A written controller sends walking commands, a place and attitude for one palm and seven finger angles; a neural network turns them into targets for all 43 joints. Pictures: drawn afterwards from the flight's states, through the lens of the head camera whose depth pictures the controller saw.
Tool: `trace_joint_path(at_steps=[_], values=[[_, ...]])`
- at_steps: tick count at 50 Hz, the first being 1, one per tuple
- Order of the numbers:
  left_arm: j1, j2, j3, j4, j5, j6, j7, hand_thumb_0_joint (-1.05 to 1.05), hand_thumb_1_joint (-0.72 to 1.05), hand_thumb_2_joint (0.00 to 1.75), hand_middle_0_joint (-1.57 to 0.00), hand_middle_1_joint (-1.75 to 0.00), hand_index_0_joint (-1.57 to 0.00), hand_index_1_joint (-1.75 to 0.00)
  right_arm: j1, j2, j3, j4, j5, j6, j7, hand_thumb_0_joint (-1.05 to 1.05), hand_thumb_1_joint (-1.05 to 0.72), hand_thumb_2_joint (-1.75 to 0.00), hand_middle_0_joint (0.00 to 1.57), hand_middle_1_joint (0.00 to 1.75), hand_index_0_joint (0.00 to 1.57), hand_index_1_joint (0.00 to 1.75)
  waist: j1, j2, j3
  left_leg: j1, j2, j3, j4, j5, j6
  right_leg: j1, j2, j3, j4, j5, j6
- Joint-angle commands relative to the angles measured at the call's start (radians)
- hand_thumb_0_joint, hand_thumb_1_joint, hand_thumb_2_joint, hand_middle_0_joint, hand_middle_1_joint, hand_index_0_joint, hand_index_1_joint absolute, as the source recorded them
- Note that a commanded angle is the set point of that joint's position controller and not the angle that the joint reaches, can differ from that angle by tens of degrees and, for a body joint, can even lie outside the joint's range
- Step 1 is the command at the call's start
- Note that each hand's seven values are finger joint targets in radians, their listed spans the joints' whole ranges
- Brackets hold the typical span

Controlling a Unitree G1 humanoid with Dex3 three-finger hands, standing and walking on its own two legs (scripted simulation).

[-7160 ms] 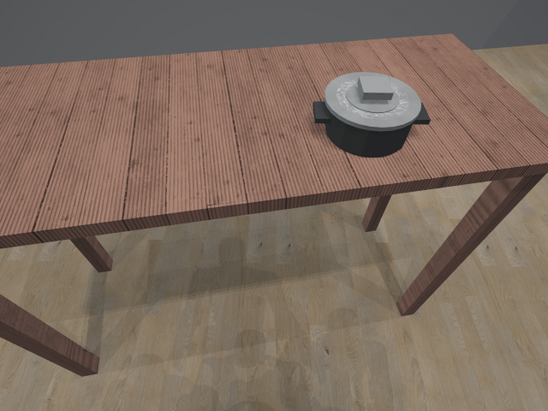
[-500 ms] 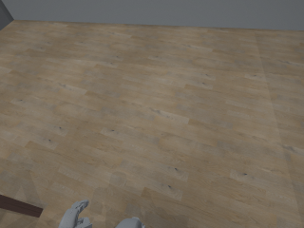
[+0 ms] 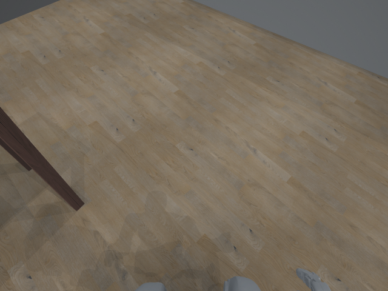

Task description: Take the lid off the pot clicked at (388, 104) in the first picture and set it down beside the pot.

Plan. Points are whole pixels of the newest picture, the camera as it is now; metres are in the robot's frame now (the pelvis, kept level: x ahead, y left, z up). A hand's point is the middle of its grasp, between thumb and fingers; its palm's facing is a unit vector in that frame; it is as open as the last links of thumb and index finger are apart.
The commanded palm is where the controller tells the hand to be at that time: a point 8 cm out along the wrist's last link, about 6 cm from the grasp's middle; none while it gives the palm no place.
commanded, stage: turn to face it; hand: left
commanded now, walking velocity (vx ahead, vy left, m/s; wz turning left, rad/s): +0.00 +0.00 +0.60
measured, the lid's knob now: out of the picture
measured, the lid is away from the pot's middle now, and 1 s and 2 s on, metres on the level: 0.00 0.00 0.00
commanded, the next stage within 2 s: take the last steps up to it in 1.58 s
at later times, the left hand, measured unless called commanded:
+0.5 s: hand out of the picture +0.09 +0.16 -0.12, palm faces +0.26 -0.91 -0.32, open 7.4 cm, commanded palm none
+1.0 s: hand out of the picture -0.08 +0.19 -0.17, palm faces +0.60 -0.76 -0.27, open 7.4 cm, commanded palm none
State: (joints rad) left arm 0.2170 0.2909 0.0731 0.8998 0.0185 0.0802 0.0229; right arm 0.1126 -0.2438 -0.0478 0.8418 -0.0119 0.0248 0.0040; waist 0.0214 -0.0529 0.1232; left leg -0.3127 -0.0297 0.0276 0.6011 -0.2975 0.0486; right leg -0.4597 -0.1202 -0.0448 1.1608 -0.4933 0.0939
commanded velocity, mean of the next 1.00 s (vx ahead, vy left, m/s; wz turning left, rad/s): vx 0.00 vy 0.00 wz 0.60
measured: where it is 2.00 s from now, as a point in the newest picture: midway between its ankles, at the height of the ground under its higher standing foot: outside the picture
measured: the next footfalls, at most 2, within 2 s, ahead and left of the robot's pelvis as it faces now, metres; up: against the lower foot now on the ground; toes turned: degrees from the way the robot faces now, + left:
right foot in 0.38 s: +0.08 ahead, -0.15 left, +0.00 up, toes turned +12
left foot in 0.86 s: +0.01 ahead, +0.07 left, +0.00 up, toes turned +37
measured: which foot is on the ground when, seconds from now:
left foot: down 0.00-0.38, up 0.40-0.84, down 0.86-1.00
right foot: up 0.00-0.36, down 0.38-0.86, up 0.88-1.00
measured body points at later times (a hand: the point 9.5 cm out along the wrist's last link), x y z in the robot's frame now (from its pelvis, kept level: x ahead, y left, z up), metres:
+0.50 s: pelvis +0.02 -0.07 +0.01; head +0.07 -0.09 +0.45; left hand +0.07 +0.21 -0.10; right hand +0.14 -0.31 -0.15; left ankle -0.03 +0.07 -0.65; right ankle +0.04 -0.16 -0.73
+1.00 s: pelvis +0.01 -0.03 +0.00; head +0.04 +0.02 +0.45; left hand -0.11 +0.22 -0.15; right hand +0.27 -0.17 -0.11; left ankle -0.03 +0.05 -0.73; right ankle +0.06 -0.18 -0.65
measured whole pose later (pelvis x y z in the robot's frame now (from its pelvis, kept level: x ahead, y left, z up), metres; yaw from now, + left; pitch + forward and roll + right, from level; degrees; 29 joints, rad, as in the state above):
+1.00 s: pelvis +0.01 -0.03 +0.00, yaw +36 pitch +0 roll -1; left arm 0.22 0.28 0.07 0.91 0.02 0.08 0.02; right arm 0.12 -0.24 -0.05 0.85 -0.01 0.02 0.00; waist 0.02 -0.05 0.11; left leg -0.30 -0.03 0.04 0.59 -0.30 0.05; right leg -0.45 -0.12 -0.06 1.15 -0.49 0.09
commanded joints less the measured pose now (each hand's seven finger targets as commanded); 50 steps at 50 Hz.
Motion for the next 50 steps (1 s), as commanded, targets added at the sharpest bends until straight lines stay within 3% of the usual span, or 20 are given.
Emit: trace_joint_path(at_steps=[1, 6, 11, 16, 17, 18, 19, 20, 22, 25, 31, 37, 39, 41, 42, 43, 44, 45, 46, 50], values=[[-0.007, 0.084, 0.023, -0.094, 0.000, -0.039, -0.008, 0.00, 0.90, 0.90, -0.20, -0.30, -0.20, -0.30, 0.047, -0.198, -0.048, -0.051, -0.001, -0.012, -0.016, 0.00, -0.90, -0.90, 0.20, 0.30, 0.20, 0.30, -0.024, 0.174, -0.156, 0.153, 0.229, -0.267, -0.264, 0.431, 0.091, -0.086, 0.003, 0.059, 0.024, 0.126, 0.013], [-0.063, 0.078, 0.019, -0.121, -0.002, -0.041, -0.005, 0.00, 0.90, 0.90, -0.20, -0.30, -0.20, -0.30, 0.086, -0.200, -0.056, -0.038, -0.003, -0.008, -0.013, 0.00, -0.90, -0.90, 0.20, 0.30, 0.20, 0.30, -0.044, 0.193, -0.152, 0.165, 0.223, -0.342, -0.274, 0.338, 0.115, -0.085, 0.027, 0.063, -0.120, 0.119, 0.021], [-0.127, 0.064, 0.009, -0.158, -0.007, -0.051, -0.001, 0.00, 0.90, 0.90, -0.20, -0.30, -0.20, -0.30, 0.129, -0.203, -0.067, -0.025, -0.009, -0.002, -0.013, 0.00, -0.90, -0.90, 0.20, 0.30, 0.20, 0.30, -0.069, 0.212, -0.173, 0.187, 0.222, -0.425, -0.225, 0.417, 0.131, -0.041, 0.071, 0.063, -0.285, 0.063, 0.010], [-0.026, 0.065, 0.009, -0.143, -0.019, -0.069, 0.004, 0.00, 0.90, 0.90, -0.20, -0.30, -0.20, -0.30, 0.080, -0.189, -0.074, -0.038, -0.002, 0.006, -0.016, 0.00, -0.90, -0.90, 0.20, 0.30, 0.20, 0.30, -0.019, 0.214, -0.222, 0.058, 0.166, -0.446, -0.116, 0.478, 0.079, 0.245, 0.123, 0.041, -0.609, 0.204, -0.012], [0.022, 0.095, 0.015, -0.133, -0.016, -0.079, 0.007, 0.00, 0.90, 0.90, -0.20, -0.30, -0.20, -0.30, 0.067, -0.170, -0.071, -0.043, 0.006, 0.005, -0.013, 0.00, -0.90, -0.90, 0.20, 0.30, 0.20, 0.30, 0.011, 0.145, -0.236, -0.030, 0.122, -0.415, -0.060, 0.357, 0.034, 0.378, 0.086, 0.066, -0.759, 0.310, -0.015], [0.043, 0.171, 0.033, -0.130, -0.003, -0.088, 0.015, 0.00, 0.90, 0.90, -0.20, -0.30, -0.20, -0.30, 0.094, -0.096, -0.062, -0.050, 0.017, 0.002, -0.008, 0.00, -0.90, -0.90, 0.20, 0.30, 0.20, 0.30, 0.019, -0.084, -0.249, -0.238, 0.019, -0.280, 0.108, 0.022, -0.042, 0.556, -0.144, 0.272, -0.873, 0.321, -0.078], [0.045, 0.230, 0.042, -0.139, 0.004, -0.084, 0.018, 0.00, 0.90, 0.90, -0.20, -0.30, -0.20, -0.30, 0.088, -0.079, -0.058, -0.072, 0.008, 0.003, -0.011, 0.00, -0.90, -0.90, 0.20, 0.30, 0.20, 0.30, 0.023, -0.247, -0.222, -0.346, -0.074, -0.123, 0.345, -0.322, -0.105, 0.501, -0.374, 0.488, -0.892, 0.451, -0.203], [0.025, 0.206, 0.034, -0.148, -0.001, -0.077, 0.021, 0.00, 0.90, 0.90, -0.20, -0.30, -0.20, -0.30, 0.085, -0.123, -0.068, -0.064, -0.003, 0.008, -0.011, 0.00, -0.90, -0.90, 0.20, 0.30, 0.20, 0.30, 0.009, -0.120, -0.191, -0.309, -0.015, -0.163, 0.507, -0.310, -0.096, 0.371, -0.377, 0.418, -0.877, 0.440, -0.253], [-0.084, 0.125, 0.023, -0.165, -0.005, -0.078, 0.024, 0.00, 0.90, 0.90, -0.20, -0.30, -0.20, -0.30, 0.106, -0.118, -0.074, -0.022, -0.007, 0.027, 0.000, 0.00, -0.90, -0.90, 0.20, 0.30, 0.20, 0.30, -0.044, -0.125, -0.114, -0.300, 0.025, -0.151, 0.613, -0.195, -0.099, 0.275, -0.265, 0.301, -0.888, 0.363, -0.214], [-0.068, 0.078, 0.006, -0.152, -0.003, -0.091, 0.014, 0.00, 0.90, 0.90, -0.20, -0.30, -0.20, -0.30, 0.114, -0.094, -0.062, 0.004, -0.007, 0.032, 0.018, 0.00, -0.90, -0.90, 0.20, 0.30, 0.20, 0.30, -0.049, -0.114, -0.095, -0.306, 0.037, -0.073, 0.642, -0.097, -0.125, 0.332, -0.174, 0.093, -0.805, 0.632, -0.203], [0.055, 0.105, 0.016, -0.110, 0.004, -0.086, 0.016, 0.00, 0.90, 0.90, -0.20, -0.30, -0.20, -0.30, 0.012, -0.083, -0.049, -0.016, -0.002, 0.038, 0.021, 0.00, -0.90, -0.90, 0.20, 0.30, 0.20, 0.30, 0.008, -0.141, -0.123, -0.295, 0.054, -0.011, 0.505, -0.106, -0.143, 0.444, -0.201, 0.023, -0.778, 0.769, -0.216], [0.066, 0.131, 0.029, -0.091, 0.011, -0.074, 0.012, 0.00, 0.90, 0.90, -0.20, -0.30, -0.20, -0.30, -0.041, -0.063, -0.030, -0.034, 0.005, 0.021, 0.023, 0.00, -0.90, -0.90, 0.20, 0.30, 0.20, 0.30, 0.026, -0.165, -0.137, -0.156, 0.051, 0.060, 0.228, -0.135, -0.115, 0.431, -0.239, -0.029, -0.726, 0.811, -0.221], [0.064, 0.145, 0.035, -0.089, 0.010, -0.070, 0.010, 0.00, 0.90, 0.90, -0.20, -0.30, -0.20, -0.30, -0.025, -0.064, -0.026, -0.036, 0.005, 0.010, 0.020, 0.00, -0.90, -0.90, 0.20, 0.30, 0.20, 0.30, 0.023, -0.174, -0.161, -0.096, 0.037, 0.087, 0.116, -0.116, -0.099, 0.440, -0.245, -0.054, -0.677, 0.848, -0.206], [0.049, 0.151, 0.038, -0.085, -0.001, -0.069, 0.006, 0.00, 0.90, 0.90, -0.20, -0.30, -0.20, -0.30, 0.052, -0.091, -0.034, -0.025, 0.000, 0.000, 0.015, 0.00, -0.90, -0.90, 0.20, 0.30, 0.20, 0.30, -0.024, -0.126, -0.209, 0.062, 0.019, 0.100, -0.086, 0.043, -0.081, 0.399, -0.227, -0.114, -0.547, 0.823, -0.155], [0.044, 0.133, 0.036, -0.087, -0.007, -0.069, 0.003, 0.00, 0.90, 0.90, -0.20, -0.30, -0.20, -0.30, 0.134, -0.144, -0.047, -0.007, -0.004, -0.010, 0.014, 0.00, -0.90, -0.90, 0.20, 0.30, 0.20, 0.30, -0.071, -0.005, -0.264, 0.262, 0.072, 0.018, -0.205, 0.208, -0.050, 0.269, -0.203, -0.131, -0.345, 0.716, -0.108], [0.034, 0.065, 0.024, -0.130, -0.017, -0.067, -0.007, 0.00, 0.90, 0.90, -0.20, -0.30, -0.20, -0.30, 0.200, -0.271, -0.083, -0.005, -0.006, -0.017, 0.005, 0.00, -0.90, -0.90, 0.20, 0.30, 0.20, 0.30, -0.111, 0.337, -0.291, 0.460, 0.365, -0.367, -0.222, 0.619, 0.079, -0.078, -0.034, -0.142, -0.103, -0.005, -0.015], [-0.019, 0.063, 0.008, -0.157, -0.008, -0.053, -0.001, 0.00, 0.90, 0.90, -0.20, -0.30, -0.20, -0.30, 0.263, -0.309, -0.089, 0.019, 0.007, -0.004, -0.001, 0.00, -0.90, -0.90, 0.20, 0.30, 0.20, 0.30, -0.129, 0.338, -0.322, 0.468, 0.458, -0.453, -0.185, 0.908, 0.177, -0.164, 0.002, -0.025, 0.002, -0.201, -0.006], [-0.040, 0.082, 0.013, -0.163, -0.004, -0.046, 0.003, 0.00, 0.90, 0.90, -0.20, -0.30, -0.20, -0.30, 0.239, -0.282, -0.077, 0.016, 0.003, 0.003, -0.003, 0.00, -0.90, -0.90, 0.20, 0.30, 0.20, 0.30, -0.110, 0.238, -0.276, 0.396, 0.449, -0.367, -0.176, 0.786, 0.197, -0.159, -0.024, 0.009, 0.043, -0.170, -0.015], [-0.070, 0.072, 0.018, -0.147, -0.001, -0.044, 0.007, 0.00, 0.90, 0.90, -0.20, -0.30, -0.20, -0.30, 0.192, -0.236, -0.068, 0.003, -0.002, -0.004, -0.014, 0.00, -0.90, -0.90, 0.20, 0.30, 0.20, 0.30, -0.107, 0.293, -0.234, 0.319, 0.373, -0.370, -0.207, 0.694, 0.169, -0.165, -0.023, 0.031, 0.049, -0.101, -0.006], [-0.018, 0.083, 0.023, -0.091, 0.001, -0.040, -0.007, 0.00, 0.90, 0.90, -0.20, -0.30, -0.20, -0.30, 0.059, -0.187, -0.044, -0.038, -0.002, -0.013, -0.020, 0.00, -0.90, -0.90, 0.20, 0.30, 0.20, 0.30, -0.027, 0.181, -0.147, 0.180, 0.243, -0.274, -0.256, 0.518, 0.090, -0.108, -0.002, 0.055, 0.049, 0.112, 0.013]])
